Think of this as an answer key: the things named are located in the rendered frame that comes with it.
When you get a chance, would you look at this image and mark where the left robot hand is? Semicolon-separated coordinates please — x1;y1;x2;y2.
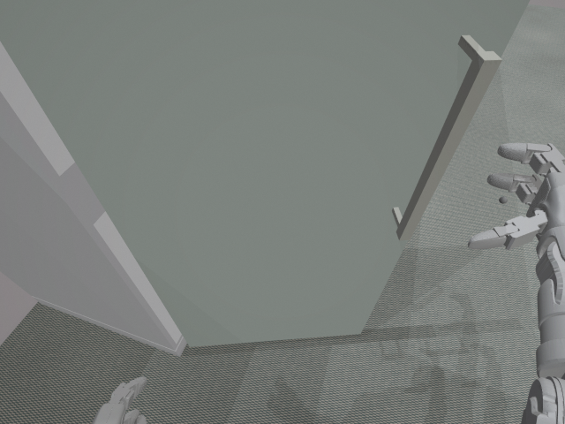
92;376;147;424

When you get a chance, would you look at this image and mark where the fridge door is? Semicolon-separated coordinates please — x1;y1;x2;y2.
0;0;530;347

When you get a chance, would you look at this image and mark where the handle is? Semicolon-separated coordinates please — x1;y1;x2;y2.
392;35;502;240

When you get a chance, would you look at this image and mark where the right robot hand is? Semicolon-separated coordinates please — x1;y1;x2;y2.
468;143;565;250

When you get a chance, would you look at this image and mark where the robot right upper arm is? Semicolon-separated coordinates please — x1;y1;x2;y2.
521;376;565;424

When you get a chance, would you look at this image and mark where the robot right forearm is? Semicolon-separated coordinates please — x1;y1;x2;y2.
536;226;565;380

